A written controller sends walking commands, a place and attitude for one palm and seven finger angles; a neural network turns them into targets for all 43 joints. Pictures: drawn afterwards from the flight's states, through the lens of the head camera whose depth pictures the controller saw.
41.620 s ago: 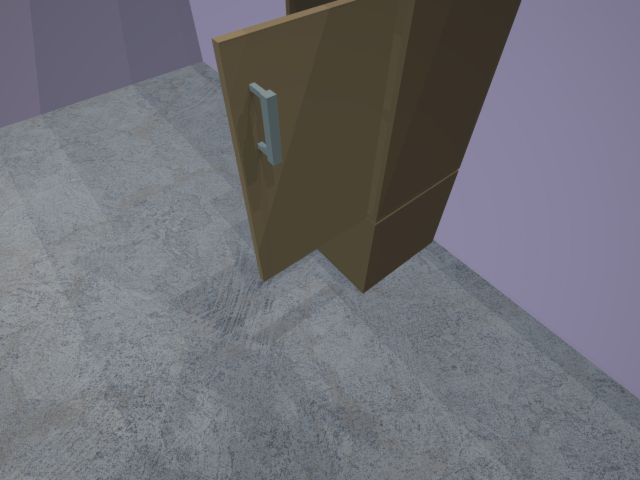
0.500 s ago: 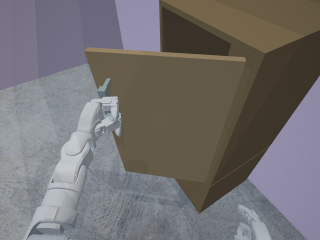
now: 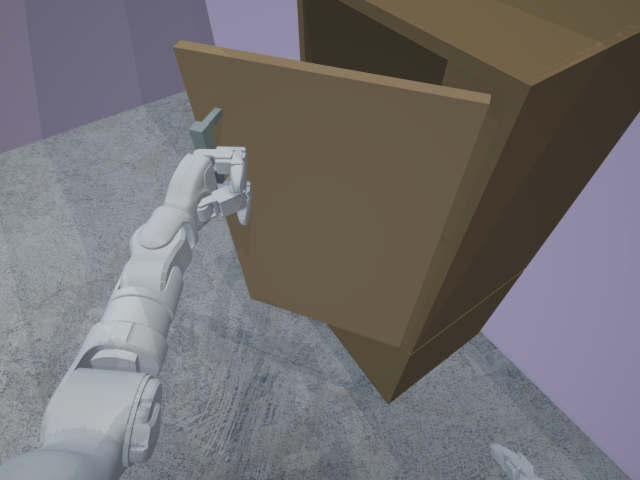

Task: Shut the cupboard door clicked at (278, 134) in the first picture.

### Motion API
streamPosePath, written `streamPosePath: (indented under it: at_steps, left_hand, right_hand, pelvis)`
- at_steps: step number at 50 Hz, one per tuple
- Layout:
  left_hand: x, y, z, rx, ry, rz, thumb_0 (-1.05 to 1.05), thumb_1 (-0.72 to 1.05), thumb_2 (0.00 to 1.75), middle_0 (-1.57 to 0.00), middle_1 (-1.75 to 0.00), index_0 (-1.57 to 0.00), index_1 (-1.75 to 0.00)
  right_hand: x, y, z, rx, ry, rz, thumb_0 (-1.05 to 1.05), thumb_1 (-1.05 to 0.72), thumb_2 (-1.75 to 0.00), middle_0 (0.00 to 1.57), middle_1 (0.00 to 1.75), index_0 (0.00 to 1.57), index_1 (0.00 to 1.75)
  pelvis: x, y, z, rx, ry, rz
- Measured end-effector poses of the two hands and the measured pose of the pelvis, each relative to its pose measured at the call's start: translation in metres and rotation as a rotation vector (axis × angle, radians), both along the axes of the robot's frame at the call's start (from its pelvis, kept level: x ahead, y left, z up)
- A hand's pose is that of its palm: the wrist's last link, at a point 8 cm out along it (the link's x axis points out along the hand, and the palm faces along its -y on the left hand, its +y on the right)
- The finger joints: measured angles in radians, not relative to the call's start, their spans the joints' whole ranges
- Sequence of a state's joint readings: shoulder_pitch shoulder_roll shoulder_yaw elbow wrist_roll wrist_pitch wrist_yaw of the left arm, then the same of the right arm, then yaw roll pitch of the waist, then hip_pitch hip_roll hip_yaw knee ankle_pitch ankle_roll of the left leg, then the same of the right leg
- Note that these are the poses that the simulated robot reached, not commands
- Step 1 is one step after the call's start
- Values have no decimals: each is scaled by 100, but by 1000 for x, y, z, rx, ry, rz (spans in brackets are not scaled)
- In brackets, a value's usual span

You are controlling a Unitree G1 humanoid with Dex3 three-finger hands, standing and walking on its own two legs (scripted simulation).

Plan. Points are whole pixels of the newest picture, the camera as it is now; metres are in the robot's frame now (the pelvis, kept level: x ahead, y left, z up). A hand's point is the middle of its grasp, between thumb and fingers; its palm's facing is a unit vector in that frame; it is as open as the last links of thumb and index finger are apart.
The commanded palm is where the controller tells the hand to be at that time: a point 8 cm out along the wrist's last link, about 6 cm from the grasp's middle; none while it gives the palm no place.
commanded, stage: push the door shut along its arc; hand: left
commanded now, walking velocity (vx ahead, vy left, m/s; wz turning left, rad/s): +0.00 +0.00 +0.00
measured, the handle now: (218, 157) +0.51 +0.14 +0.12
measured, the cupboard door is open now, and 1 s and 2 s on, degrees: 35 19 11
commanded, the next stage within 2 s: pull the fist back off the door in 1.02 s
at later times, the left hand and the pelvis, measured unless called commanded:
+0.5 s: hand (277, 171) +0.47 +0.06 +0.13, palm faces -0.40 -0.92 -0.01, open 3.1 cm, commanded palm +0.48 +0.11 +0.13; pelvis +0.00 +0.00 -0.01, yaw -1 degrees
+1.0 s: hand (301, 153) +0.51 +0.03 +0.13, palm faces -0.49 -0.87 -0.02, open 3.4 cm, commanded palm +0.53 +0.06 +0.13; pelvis +0.01 +0.00 -0.02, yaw +0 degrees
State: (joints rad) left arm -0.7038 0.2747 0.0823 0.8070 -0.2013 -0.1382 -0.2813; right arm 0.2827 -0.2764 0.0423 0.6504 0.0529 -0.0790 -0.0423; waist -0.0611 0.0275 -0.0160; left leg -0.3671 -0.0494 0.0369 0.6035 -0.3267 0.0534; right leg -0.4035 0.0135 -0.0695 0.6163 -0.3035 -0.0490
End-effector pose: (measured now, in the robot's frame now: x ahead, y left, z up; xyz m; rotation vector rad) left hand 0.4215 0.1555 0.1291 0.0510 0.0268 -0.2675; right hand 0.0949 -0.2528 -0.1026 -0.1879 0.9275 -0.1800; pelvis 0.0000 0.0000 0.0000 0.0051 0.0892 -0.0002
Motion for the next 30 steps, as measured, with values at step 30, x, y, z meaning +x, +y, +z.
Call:
streamPosePath:
  at_steps: [30]
  left_hand:
    - [63, -42, 0, -25, 31, -157, 2, 88, 91, -130, -150, -130, -150]
  right_hand:
    - [-68, -19, -13, -47, 191, -105, 1, -90, -90, 20, 29, 21, 30]
  pelvis:
    - [3, -2, -8, 2, 97, -19]
